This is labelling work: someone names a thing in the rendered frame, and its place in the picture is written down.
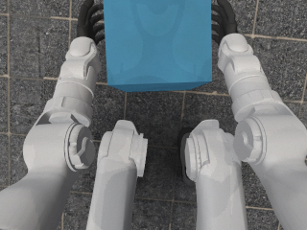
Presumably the robot left hand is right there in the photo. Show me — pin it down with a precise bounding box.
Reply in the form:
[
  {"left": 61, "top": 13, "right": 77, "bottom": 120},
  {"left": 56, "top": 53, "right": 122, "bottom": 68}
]
[{"left": 77, "top": 0, "right": 106, "bottom": 45}]

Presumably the robot right hand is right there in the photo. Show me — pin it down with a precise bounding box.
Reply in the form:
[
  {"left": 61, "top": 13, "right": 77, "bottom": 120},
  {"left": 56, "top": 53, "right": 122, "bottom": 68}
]
[{"left": 211, "top": 0, "right": 238, "bottom": 47}]

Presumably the robot right upper arm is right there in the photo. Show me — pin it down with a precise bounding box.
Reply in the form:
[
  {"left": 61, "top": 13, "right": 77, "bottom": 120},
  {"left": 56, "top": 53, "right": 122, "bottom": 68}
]
[{"left": 232, "top": 115, "right": 307, "bottom": 230}]

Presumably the robot right forearm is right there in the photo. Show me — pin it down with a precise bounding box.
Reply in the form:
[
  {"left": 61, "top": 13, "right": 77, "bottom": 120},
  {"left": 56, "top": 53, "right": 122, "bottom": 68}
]
[{"left": 217, "top": 33, "right": 307, "bottom": 131}]

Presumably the robot left upper arm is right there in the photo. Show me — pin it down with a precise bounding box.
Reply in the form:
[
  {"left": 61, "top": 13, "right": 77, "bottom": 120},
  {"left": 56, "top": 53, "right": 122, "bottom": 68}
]
[{"left": 0, "top": 122, "right": 96, "bottom": 230}]

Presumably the robot right foot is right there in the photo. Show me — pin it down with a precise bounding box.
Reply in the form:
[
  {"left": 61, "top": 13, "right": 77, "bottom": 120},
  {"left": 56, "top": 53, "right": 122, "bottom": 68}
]
[{"left": 177, "top": 126, "right": 197, "bottom": 187}]

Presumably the carton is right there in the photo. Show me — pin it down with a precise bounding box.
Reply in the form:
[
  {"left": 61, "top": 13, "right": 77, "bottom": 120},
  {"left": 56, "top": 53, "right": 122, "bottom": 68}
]
[{"left": 103, "top": 0, "right": 212, "bottom": 93}]

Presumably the robot left forearm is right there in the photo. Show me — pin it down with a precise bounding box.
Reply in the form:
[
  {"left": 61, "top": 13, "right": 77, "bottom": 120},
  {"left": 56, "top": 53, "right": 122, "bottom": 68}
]
[{"left": 23, "top": 36, "right": 102, "bottom": 161}]

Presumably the robot right thigh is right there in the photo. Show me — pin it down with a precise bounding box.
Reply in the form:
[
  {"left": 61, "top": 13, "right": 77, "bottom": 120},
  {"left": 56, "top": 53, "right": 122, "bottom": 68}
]
[{"left": 184, "top": 128, "right": 248, "bottom": 230}]

